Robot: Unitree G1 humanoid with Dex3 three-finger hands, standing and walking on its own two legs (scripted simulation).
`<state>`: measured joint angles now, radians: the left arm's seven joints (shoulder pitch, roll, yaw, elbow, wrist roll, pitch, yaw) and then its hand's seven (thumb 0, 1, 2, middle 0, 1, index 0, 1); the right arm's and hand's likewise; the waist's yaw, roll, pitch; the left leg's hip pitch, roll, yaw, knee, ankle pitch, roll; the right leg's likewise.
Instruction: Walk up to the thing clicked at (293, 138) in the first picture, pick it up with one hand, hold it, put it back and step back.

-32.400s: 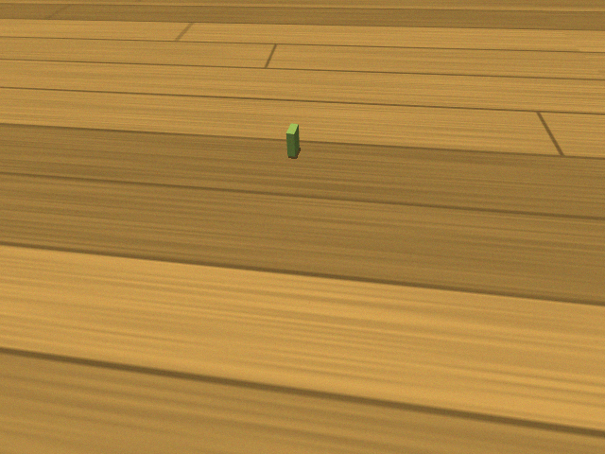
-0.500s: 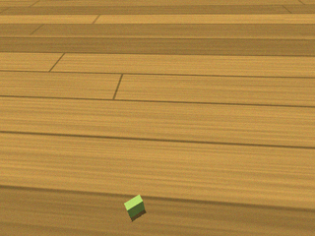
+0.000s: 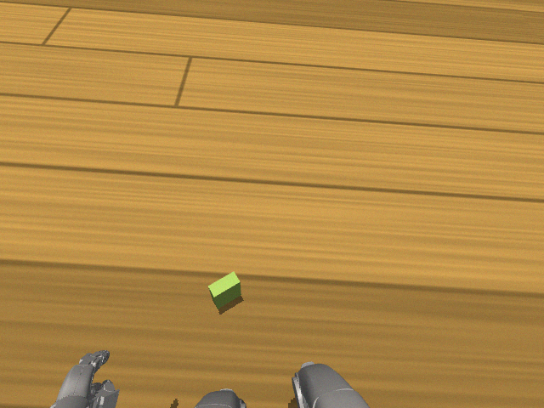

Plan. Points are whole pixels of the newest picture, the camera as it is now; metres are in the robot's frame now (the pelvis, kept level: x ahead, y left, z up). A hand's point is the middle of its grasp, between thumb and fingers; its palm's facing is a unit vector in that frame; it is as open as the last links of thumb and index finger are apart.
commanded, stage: step back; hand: left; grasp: from the side
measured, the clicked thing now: (225, 290) +0.48 +0.13 -0.69
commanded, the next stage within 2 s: none
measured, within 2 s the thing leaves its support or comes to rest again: neither
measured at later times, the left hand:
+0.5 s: hand out of the picture +0.01 +0.25 -0.14, palm faces -0.04 -0.92 -0.40, open 7.4 cm
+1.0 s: hand out of the picture -0.17 +0.25 -0.16, palm faces -0.09 -0.91 -0.40, open 7.4 cm
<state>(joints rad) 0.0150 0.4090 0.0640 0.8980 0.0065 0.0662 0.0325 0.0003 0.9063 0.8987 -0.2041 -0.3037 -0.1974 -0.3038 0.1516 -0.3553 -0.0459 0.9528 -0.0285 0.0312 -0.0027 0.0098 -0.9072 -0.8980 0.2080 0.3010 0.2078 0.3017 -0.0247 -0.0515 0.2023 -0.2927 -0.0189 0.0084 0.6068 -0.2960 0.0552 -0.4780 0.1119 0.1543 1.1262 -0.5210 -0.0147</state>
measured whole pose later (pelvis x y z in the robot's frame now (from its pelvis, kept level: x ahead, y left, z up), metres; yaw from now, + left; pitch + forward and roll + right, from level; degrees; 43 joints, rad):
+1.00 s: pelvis -0.28 -0.02 -0.02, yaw -5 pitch -3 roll -2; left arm 0.18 0.38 0.10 0.84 0.03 0.05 -0.01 0.00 0.91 0.90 -0.21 -0.30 -0.20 -0.30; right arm 0.10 -0.41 -0.05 0.79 -0.02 0.03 -0.01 0.01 -0.90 -0.90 0.21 0.30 0.21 0.30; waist 0.00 0.04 0.18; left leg -0.47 0.08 -0.03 0.72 -0.24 -0.01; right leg -0.24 0.04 0.03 0.68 -0.40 0.01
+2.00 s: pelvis -0.59 -0.04 -0.01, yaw +2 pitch -3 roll +1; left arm 0.20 0.41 0.08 0.91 0.04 0.04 -0.01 0.00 0.90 0.90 -0.21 -0.30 -0.20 -0.30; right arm 0.27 -0.37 -0.05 0.98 -0.04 0.01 0.02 0.01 -0.91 -0.90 0.21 0.30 0.21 0.30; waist 0.01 -0.03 0.08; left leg -0.24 -0.04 -0.02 0.63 -0.34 0.03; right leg -0.37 -0.05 0.02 0.80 -0.46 -0.01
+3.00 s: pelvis -0.55 -0.04 +0.02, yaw +1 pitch -3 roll +0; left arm 0.05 0.35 0.00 1.10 0.00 -0.02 0.00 0.00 0.90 0.90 -0.21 -0.30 -0.20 -0.30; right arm 0.03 -0.34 -0.01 1.10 0.00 -0.02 0.01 0.01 -0.91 -0.90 0.21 0.30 0.21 0.30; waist 0.00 0.00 0.07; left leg -0.11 0.00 0.01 0.37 -0.20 0.00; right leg -0.10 -0.03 0.01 0.36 -0.21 0.02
